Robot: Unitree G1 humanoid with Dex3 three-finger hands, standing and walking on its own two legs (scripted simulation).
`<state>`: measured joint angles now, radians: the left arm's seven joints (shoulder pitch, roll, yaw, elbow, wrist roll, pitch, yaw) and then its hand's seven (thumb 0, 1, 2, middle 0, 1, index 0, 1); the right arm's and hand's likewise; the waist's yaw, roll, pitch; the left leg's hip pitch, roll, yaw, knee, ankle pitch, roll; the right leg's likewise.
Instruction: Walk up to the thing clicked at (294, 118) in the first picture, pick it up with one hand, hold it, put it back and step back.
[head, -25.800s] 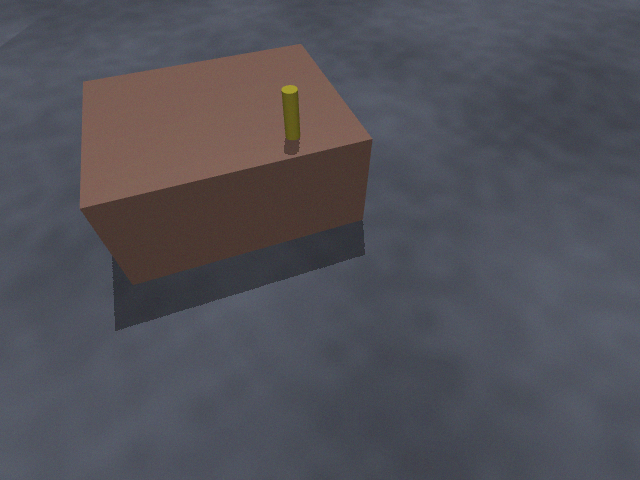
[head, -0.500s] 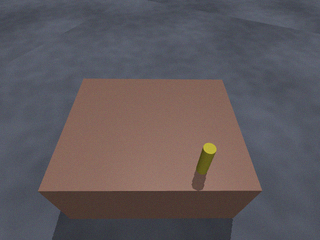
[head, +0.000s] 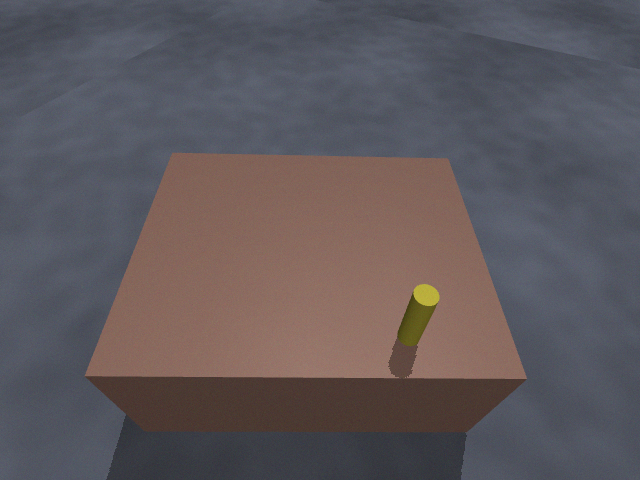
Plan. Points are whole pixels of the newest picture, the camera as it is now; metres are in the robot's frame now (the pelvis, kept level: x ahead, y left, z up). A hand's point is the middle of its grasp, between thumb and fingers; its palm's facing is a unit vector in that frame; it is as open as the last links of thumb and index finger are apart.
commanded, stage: stand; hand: right
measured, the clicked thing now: (416, 317) +0.48 -0.22 -0.27
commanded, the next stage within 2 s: step back in 1.46 s
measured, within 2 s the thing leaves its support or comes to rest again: neither
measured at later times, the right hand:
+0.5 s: hand out of the picture +0.07 -0.24 -0.15, palm faces +0.00 +0.94 -0.35, open 7.4 cm
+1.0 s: hand out of the picture +0.09 -0.25 -0.15, palm faces -0.01 +0.94 -0.35, open 7.4 cm
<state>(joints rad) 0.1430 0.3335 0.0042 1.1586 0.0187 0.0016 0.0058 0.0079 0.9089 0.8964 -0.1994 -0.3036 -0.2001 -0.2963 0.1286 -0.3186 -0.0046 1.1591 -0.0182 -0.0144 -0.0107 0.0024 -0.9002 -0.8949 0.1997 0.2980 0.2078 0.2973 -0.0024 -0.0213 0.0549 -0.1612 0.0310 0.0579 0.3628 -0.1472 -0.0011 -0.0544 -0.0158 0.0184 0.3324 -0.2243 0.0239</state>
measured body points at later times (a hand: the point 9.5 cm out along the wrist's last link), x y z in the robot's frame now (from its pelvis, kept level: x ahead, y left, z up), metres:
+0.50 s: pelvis +0.01 +0.01 +0.00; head +0.02 +0.02 +0.45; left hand +0.07 +0.30 -0.14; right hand +0.07 -0.29 -0.13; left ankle +0.03 +0.12 -0.75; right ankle -0.02 -0.14 -0.75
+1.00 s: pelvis +0.02 +0.01 +0.00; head +0.03 +0.02 +0.45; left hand +0.08 +0.30 -0.14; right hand +0.09 -0.29 -0.13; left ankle +0.03 +0.12 -0.75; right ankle -0.02 -0.14 -0.75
